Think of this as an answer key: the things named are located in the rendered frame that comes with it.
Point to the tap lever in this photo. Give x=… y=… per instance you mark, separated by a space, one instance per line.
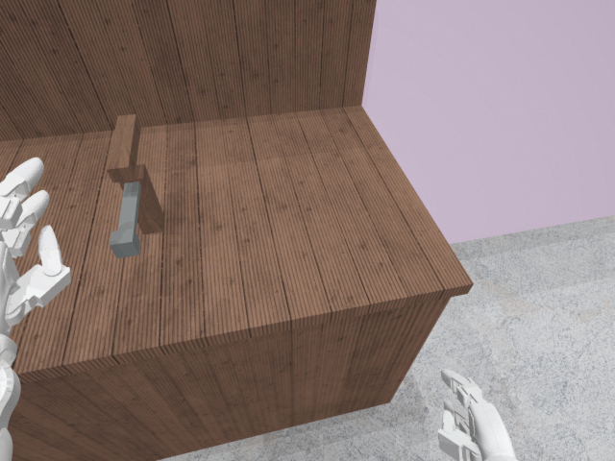
x=124 y=241

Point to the robot right hand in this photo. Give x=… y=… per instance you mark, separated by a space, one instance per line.
x=482 y=432

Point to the left robot forearm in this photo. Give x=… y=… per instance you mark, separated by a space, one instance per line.
x=9 y=394

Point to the robot left hand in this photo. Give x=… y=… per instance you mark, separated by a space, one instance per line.
x=41 y=284

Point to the counter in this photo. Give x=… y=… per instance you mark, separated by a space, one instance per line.
x=288 y=272

